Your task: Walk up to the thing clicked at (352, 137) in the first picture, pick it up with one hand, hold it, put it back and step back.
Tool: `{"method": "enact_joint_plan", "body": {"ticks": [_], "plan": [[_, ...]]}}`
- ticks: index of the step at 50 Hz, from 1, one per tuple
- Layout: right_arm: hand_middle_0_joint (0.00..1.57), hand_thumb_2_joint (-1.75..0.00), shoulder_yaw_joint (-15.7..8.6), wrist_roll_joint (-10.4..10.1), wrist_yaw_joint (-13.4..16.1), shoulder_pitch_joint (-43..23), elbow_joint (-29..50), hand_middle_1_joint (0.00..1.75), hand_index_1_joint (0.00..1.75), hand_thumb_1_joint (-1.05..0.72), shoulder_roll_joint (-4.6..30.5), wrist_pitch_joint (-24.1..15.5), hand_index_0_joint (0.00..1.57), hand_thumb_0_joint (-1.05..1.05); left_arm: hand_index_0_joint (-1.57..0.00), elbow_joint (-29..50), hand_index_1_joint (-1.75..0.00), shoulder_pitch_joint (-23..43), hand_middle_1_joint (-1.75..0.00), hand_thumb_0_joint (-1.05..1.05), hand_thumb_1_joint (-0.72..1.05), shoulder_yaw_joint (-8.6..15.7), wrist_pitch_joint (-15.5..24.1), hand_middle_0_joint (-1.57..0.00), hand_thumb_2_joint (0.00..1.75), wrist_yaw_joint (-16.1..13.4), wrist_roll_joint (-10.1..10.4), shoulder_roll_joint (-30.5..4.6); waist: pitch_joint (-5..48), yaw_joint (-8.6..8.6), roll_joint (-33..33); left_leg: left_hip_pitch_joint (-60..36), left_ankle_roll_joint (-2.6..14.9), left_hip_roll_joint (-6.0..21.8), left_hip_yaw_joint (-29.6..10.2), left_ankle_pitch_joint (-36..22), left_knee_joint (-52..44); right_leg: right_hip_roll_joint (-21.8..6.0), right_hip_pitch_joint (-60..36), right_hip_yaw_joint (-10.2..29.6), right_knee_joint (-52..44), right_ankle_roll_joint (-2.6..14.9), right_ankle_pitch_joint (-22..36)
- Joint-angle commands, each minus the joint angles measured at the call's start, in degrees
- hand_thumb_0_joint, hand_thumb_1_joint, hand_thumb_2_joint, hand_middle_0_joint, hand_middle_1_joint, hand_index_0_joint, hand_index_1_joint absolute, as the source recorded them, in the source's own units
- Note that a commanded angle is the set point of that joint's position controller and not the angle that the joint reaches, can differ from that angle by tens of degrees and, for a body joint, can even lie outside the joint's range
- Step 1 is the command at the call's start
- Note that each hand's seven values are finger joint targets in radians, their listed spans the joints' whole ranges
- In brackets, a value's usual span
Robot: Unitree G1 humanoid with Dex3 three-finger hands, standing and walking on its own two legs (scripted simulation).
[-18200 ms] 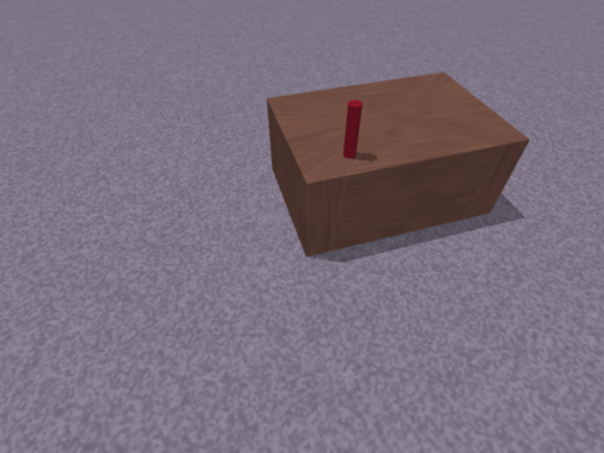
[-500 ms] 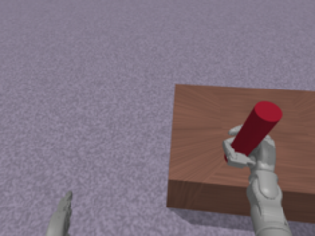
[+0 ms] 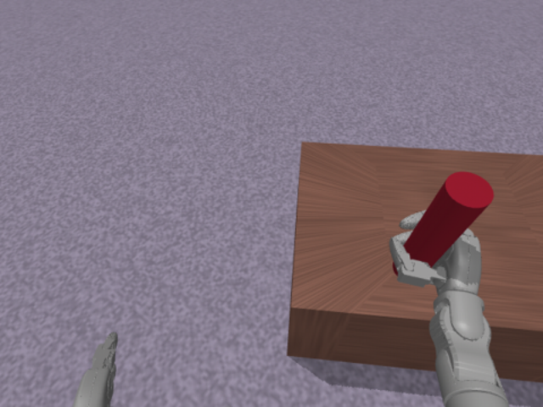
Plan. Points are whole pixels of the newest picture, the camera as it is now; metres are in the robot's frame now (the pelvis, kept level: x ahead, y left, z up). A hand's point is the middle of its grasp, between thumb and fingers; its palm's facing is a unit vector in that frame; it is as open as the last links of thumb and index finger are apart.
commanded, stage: hold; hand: right
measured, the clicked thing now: (432, 236) +0.34 -0.18 +0.11
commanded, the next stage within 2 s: crouch in 0.24 s
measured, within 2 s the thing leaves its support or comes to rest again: neither
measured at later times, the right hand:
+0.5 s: hand (405, 251) +0.35 -0.16 +0.05, palm faces +0.19 +0.98 +0.02, open 6.2 cm
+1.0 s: hand (390, 240) +0.43 -0.18 -0.05, palm faces +0.21 +0.98 +0.01, open 6.2 cm
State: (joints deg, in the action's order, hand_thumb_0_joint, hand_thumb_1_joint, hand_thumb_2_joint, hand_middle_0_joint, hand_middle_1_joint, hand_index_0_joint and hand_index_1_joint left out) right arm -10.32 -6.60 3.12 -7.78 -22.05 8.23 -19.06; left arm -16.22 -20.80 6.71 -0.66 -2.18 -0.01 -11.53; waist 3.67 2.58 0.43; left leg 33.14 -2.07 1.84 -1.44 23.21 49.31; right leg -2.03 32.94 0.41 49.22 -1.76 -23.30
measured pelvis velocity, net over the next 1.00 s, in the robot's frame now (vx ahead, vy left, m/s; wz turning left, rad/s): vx -0.02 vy -0.01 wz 0.02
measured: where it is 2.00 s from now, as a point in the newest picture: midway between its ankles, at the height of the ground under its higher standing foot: outside the picture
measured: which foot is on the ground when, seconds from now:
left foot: down 0.00-1.00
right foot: down 0.00-1.00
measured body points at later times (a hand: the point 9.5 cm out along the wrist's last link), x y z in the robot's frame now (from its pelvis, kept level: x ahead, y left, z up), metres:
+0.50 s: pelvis +0.00 +0.00 +0.00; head +0.04 +0.00 +0.45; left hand +0.15 +0.27 -0.04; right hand +0.33 -0.22 +0.05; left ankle +0.02 +0.14 -0.70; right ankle +0.02 -0.14 -0.70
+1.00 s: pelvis -0.02 -0.01 -0.06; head +0.10 -0.04 +0.38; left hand +0.13 +0.27 -0.06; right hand +0.41 -0.23 -0.04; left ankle +0.02 +0.14 -0.70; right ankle +0.02 -0.14 -0.70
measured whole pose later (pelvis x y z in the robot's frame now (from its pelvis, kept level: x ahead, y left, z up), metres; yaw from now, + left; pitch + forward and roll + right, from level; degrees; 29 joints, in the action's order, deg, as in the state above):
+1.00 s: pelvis -0.02 -0.01 -0.06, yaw +1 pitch +19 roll +2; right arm -22.8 -2.1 2.4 -32.7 -54.9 17.0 -30.9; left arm -1.9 -22.9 5.5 1.8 1.1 -4.5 -12.5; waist 6.2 10.7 2.5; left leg 57.9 -2.6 0.6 -1.5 27.1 65.5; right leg -2.9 58.7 1.5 67.7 -1.4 -28.6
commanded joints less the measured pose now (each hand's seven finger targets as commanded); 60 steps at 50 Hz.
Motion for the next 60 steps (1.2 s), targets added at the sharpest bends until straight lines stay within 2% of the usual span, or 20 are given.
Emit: {"method": "enact_joint_plan", "body": {"ticks": [1, 6, 11, 15, 18, 24, 29, 34, 37, 41, 42, 45, 49, 51, 52, 53, 56, 57, 58, 60], "plan": [[1.40, -1.34, 0.51, -0.81, -1.51, -15.04, 11.51, 1.45, 1.45, -0.59, 4.61, -3.22, 1.42, 0.00, -0.05, 13.44, -0.05, 5.40, -0.06, 0.00, -0.54, 3.56, 3.46, -0.05, 0.05, -1.01, 0.21, -8.95, 15.06, 0.65, 3.18, -6.75, 1.08, -1.93, 3.36, -11.89, -7.68, 0.88, -7.61, -0.90, -8.01, 1.86, 9.82], [1.40, -1.33, -2.01, -1.13, -1.88, -14.95, 11.37, 1.45, 1.45, -0.61, 6.60, -2.79, 1.42, 0.00, -0.05, 13.86, -0.05, 1.53, -0.06, 0.00, -0.54, 2.62, 3.04, -0.05, 0.04, -1.00, 0.43, -7.97, 16.20, 0.54, 3.44, -8.42, 0.70, -1.45, 2.66, -16.10, -7.98, 1.50, -8.19, -1.91, -7.07, 2.10, 13.19], [1.40, -1.31, -3.74, -0.55, -1.38, -17.08, 11.79, 1.42, 1.42, -0.66, 8.82, -3.87, 1.40, 0.00, -0.05, 8.12, -0.05, 0.01, -0.06, 0.00, -0.54, 4.54, 3.09, -0.05, 0.04, -0.68, 0.08, -8.59, 11.39, 0.10, -2.34, -4.97, 1.31, -1.18, 2.39, -12.33, -7.57, 1.62, -6.35, -2.27, -7.83, 1.78, 9.68], [1.40, -1.33, -0.08, -0.30, -1.40, -17.39, 13.80, 1.44, 1.44, -0.63, 4.87, -4.76, 1.41, 0.00, -0.05, 12.64, -0.06, 2.13, -0.06, 0.00, -0.54, 2.77, 3.93, -0.05, 0.05, -0.50, -0.10, -6.95, 15.51, 0.94, -0.35, -6.32, 1.24, -1.42, 2.56, -14.29, -6.91, 1.47, -7.68, -1.91, -6.74, 1.81, 11.52], [1.40, -1.32, -0.76, -0.51, -1.83, -16.94, 14.47, 1.44, 1.44, -0.61, 6.07, -4.80, 1.42, 0.00, -0.05, 14.41, -0.05, 3.34, -0.06, 0.00, -0.54, 1.29, 3.84, -0.04, 0.05, -0.67, -0.05, -6.54, 18.95, -0.32, 1.02, -8.98, 0.99, -1.55, 2.68, -18.02, -6.41, 1.40, -9.40, -1.67, -5.84, 1.71, 15.75], [1.42, -1.33, -4.78, -0.91, -1.63, -15.96, 3.98, 1.46, 1.46, -0.62, 7.63, -4.20, 1.44, 0.00, -0.05, 11.16, -0.05, 1.90, -0.06, 0.00, -0.53, 5.21, 3.25, -0.04, 0.05, -1.03, -0.17, -9.93, 11.54, 1.81, 3.85, -3.00, 0.72, -1.26, 2.01, -10.36, -7.36, 1.30, -2.87, -1.66, -5.84, 2.51, 7.22], [1.37, -1.29, -3.42, 0.18, -1.83, -22.25, -0.56, 1.41, 1.41, -0.57, 6.56, -7.18, 1.39, 0.00, -0.05, 13.04, -0.05, 1.89, -0.06, 0.00, -0.54, 3.73, 4.34, -0.04, 0.05, -0.42, -0.71, -7.99, 11.56, 3.13, 3.57, -0.04, 0.89, -1.32, 1.91, -10.50, -4.78, 1.23, -1.15, -1.53, -3.72, 2.47, 7.04], [1.37, -1.31, -6.60, 1.73, -1.65, -31.03, -4.76, 1.43, 1.43, -0.53, 10.89, -11.53, 1.39, 0.00, -0.05, 14.07, -0.05, 1.80, -0.06, 0.00, -0.55, 2.63, 5.91, -0.05, 0.05, 0.10, -2.28, -6.77, 16.12, 4.24, 0.17, 6.23, 1.15, -1.30, 1.35, -9.05, -0.22, 1.24, 2.49, -1.09, 1.18, 2.44, 5.03], [1.38, -1.33, -9.00, 2.75, -1.23, -36.86, -6.53, 1.44, 1.44, -0.54, 14.43, -13.85, 1.40, 0.00, -0.06, 18.96, -0.06, 0.31, -0.06, 0.00, -0.55, 1.43, 6.50, -0.05, 0.05, 0.47, -3.16, -6.72, 24.97, 4.64, -3.23, 6.33, 1.23, -1.76, 1.27, -12.67, 2.84, 1.31, 0.80, -0.96, 4.19, 1.93, 8.94], [1.38, -1.33, -11.55, 3.65, -1.39, -41.00, -12.75, 1.44, 1.44, -0.55, 17.69, -15.05, 1.40, 0.00, -0.06, 21.59, -0.06, -1.67, -0.06, 0.00, -0.55, 4.71, 6.22, -0.05, 0.06, 0.88, -3.90, -10.32, 28.94, 6.40, -5.12, 8.74, 1.35, -2.08, 1.66, -13.24, 5.64, 1.24, 3.37, -0.29, 7.25, 1.79, 10.04], [1.40, -1.35, -12.40, 3.59, -1.38, -40.43, -15.12, 1.47, 1.47, -0.55, 17.80, -15.09, 1.43, 0.00, -0.06, 22.35, -0.06, -1.88, -0.06, 0.00, -0.55, 6.51, 6.22, -0.05, 0.06, 0.91, -4.02, -12.11, 29.48, 6.99, -5.21, 9.65, 1.39, -2.23, 2.01, -13.17, 6.20, 1.03, 3.48, -0.01, 7.62, 1.76, 10.44], [1.42, -1.36, -10.44, 3.86, -1.19, -41.00, -21.90, 1.48, 1.48, -0.56, 13.74, -15.46, 1.44, 0.00, -0.06, 22.70, -0.06, -3.24, -0.06, 0.00, -0.54, 3.34, 5.82, -0.05, 0.06, 1.99, -4.41, -9.48, 25.78, 7.03, -5.41, 14.31, 1.93, -2.83, 3.08, -9.15, 7.88, 0.59, 7.23, 0.79, 8.11, 1.33, 8.01], [1.37, -1.31, -13.64, 5.36, -0.96, -45.28, -23.86, 1.43, 1.43, -0.53, 19.00, -16.61, 1.39, 0.00, -0.06, 27.70, -0.06, -0.32, -0.06, 0.00, -0.53, 3.54, 5.64, -0.05, 0.05, 2.50, -4.73, -9.86, 27.92, 7.15, -4.23, 14.49, 1.87, -3.09, 2.98, -6.74, 9.36, 0.57, 12.58, 0.91, 10.41, 1.69, 4.44], [1.36, -1.31, -13.59, 5.59, -0.91, -43.97, -27.40, 1.42, 1.42, -0.50, 17.65, -17.12, 1.38, 0.00, -0.06, 27.46, -0.05, -1.85, -0.06, 0.00, -0.52, 2.24, 5.45, -0.05, 0.04, 2.97, -4.87, -8.67, 26.46, 7.40, -4.42, 16.13, 2.08, -3.22, 3.11, -5.70, 10.46, 0.45, 14.59, 1.08, 11.08, 1.63, 3.39], [1.35, -1.29, -16.82, 5.74, -0.53, -47.21, -22.93, 1.41, 1.41, -0.50, 21.82, -17.99, 1.37, 0.00, -0.06, 31.81, -0.05, -0.18, -0.07, 0.00, -0.51, 3.92, 5.77, -0.05, 0.04, 2.86, -4.82, -10.68, 32.00, 7.53, -5.88, 15.74, 2.13, -3.21, 3.24, -8.38, 11.69, 0.32, 12.13, 1.33, 12.25, 1.48, 6.64], [1.35, -1.29, -14.84, 6.24, -0.58, -45.73, -27.76, 1.40, 1.40, -0.51, 19.93, -17.82, 1.36, 0.00, -0.06, 29.08, -0.05, -3.27, -0.06, 0.00, -0.53, 4.27, 5.22, -0.05, 0.05, 2.99, -5.22, -10.47, 29.93, 8.35, -5.85, 16.19, 2.21, -3.50, 3.48, -7.57, 11.87, 0.38, 13.13, 1.26, 12.18, 1.50, 5.88], [1.35, -1.29, -17.24, 6.76, -0.24, -47.54, -24.49, 1.40, 1.40, -0.52, 22.94, -18.38, 1.37, 0.00, -0.06, 32.76, -0.05, -5.24, -0.07, 0.00, -0.52, 5.12, 4.77, -0.05, 0.04, 3.27, -5.50, -12.28, 33.28, 9.24, -7.94, 16.78, 2.33, -3.64, 3.77, -10.35, 13.18, 0.13, 11.43, 1.52, 13.68, 1.31, 9.47], [1.36, -1.30, -14.90, 7.09, -0.47, -45.65, -30.33, 1.41, 1.41, -0.53, 19.95, -18.22, 1.38, 0.00, -0.06, 28.90, -0.05, -6.93, -0.07, 0.00, -0.52, 3.92, 4.39, -0.05, 0.04, 3.57, -5.66, -10.34, 28.14, 9.90, -7.75, 19.60, 2.44, -3.85, 3.85, -8.49, 13.38, 0.16, 13.80, 1.26, 14.09, 1.41, 7.60], [1.36, -1.29, -17.04, 6.71, -0.28, -49.48, -23.45, 1.41, 1.41, -0.54, 22.58, -19.03, 1.38, 0.00, -0.06, 31.39, -0.05, -6.23, -0.07, 0.00, -0.51, 5.61, 4.55, -0.05, 0.04, 3.59, -5.55, -12.08, 30.92, 9.55, -9.88, 20.52, 2.64, -3.76, 4.03, -8.95, 14.29, 0.03, 12.33, 1.79, 14.08, 1.00, 8.90], [1.37, -1.31, -15.68, 7.26, -0.36, -48.69, -27.02, 1.42, 1.42, -0.54, 21.24, -19.11, 1.39, 0.00, -0.06, 29.39, -0.05, -7.43, -0.07, 0.00, -0.52, 4.91, 4.32, -0.05, 0.04, 4.03, -5.92, -11.03, 28.46, 10.69, -10.86, 24.20, 2.85, -3.95, 4.53, -6.85, 15.16, -0.35, 12.67, 2.39, 14.55, 0.82, 8.53]]}}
